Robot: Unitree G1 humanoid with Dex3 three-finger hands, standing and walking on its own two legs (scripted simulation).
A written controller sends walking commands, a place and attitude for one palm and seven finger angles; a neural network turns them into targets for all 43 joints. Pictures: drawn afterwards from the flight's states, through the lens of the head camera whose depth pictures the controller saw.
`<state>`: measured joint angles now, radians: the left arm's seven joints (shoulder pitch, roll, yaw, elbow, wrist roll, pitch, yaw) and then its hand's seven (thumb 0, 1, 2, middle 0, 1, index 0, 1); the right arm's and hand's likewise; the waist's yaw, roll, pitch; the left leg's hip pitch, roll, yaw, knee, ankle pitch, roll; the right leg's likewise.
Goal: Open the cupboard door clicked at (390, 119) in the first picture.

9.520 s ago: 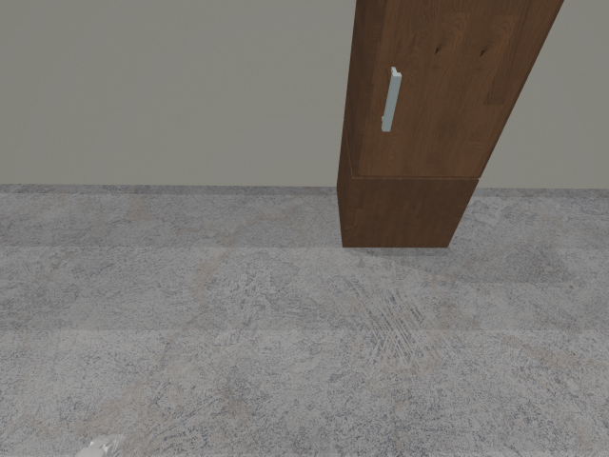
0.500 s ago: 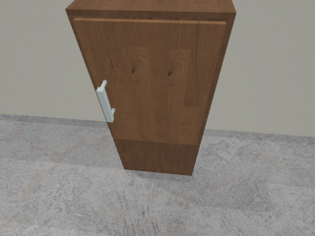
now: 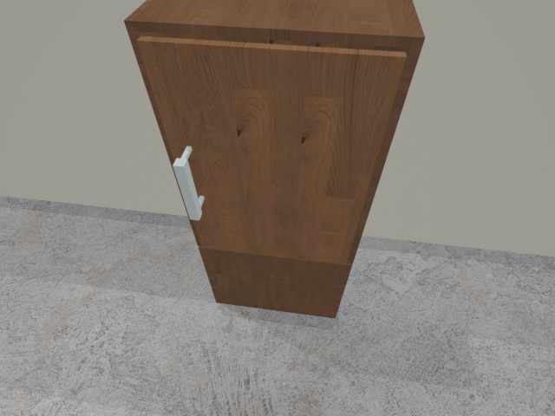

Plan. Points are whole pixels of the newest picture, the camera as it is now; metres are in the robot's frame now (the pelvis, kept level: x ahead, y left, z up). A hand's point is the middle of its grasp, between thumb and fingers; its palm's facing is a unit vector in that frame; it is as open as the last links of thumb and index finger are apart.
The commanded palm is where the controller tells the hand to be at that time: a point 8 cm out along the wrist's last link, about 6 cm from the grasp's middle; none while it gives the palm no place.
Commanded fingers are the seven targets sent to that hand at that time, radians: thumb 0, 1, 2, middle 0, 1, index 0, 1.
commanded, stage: look again from close up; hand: left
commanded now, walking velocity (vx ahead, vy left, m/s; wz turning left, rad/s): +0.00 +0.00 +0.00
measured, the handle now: (191, 184) +0.57 +0.23 -0.05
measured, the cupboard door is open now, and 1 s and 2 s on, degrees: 0 0 0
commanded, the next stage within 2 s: shuffle to correct the standing spot in 0.42 s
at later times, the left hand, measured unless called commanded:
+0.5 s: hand out of the picture -0.05 +0.21 -0.18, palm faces +0.03 -0.98 -0.19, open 7.4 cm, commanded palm none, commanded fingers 0.00 0.90 0.90 -0.20 -0.30 -0.20 -0.30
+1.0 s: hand out of the picture +0.00 +0.22 -0.19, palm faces -0.01 -0.99 -0.14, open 7.4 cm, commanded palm none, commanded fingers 0.00 0.90 0.90 -0.20 -0.30 -0.20 -0.30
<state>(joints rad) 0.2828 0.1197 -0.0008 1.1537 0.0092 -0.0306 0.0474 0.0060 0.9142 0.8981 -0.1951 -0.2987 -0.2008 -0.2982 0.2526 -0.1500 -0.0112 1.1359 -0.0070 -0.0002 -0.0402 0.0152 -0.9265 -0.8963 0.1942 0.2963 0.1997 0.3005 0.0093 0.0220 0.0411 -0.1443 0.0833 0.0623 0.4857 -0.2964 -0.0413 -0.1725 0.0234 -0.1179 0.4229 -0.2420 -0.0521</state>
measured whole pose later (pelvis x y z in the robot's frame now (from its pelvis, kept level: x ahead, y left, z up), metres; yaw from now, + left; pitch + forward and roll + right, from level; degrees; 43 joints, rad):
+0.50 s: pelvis -0.04 +0.04 +0.00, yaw +0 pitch -1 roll +1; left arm 0.34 0.15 0.00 1.08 0.02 -0.01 0.03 0.00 0.91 0.90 -0.19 -0.30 -0.20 -0.30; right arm 0.34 -0.13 0.00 1.06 -0.02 -0.01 -0.02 0.01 -0.92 -0.90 0.20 0.30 0.20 0.30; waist 0.00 0.00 0.00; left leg -0.23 -0.02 0.08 0.46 -0.22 0.04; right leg -0.27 -0.05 -0.08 0.49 -0.21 0.00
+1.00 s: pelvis +0.01 +0.07 -0.01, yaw -4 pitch +0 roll +1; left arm 0.33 0.13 0.02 1.08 0.02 -0.01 0.03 0.01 0.91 0.90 -0.19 -0.30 -0.20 -0.30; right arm 0.38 -0.11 0.01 1.08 -0.02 -0.05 -0.04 0.01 -0.91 -0.90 0.19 0.30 0.20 0.30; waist 0.00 -0.04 0.03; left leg -0.17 -0.04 0.14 0.51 -0.33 0.08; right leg -0.27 -0.06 -0.04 0.58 -0.28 -0.03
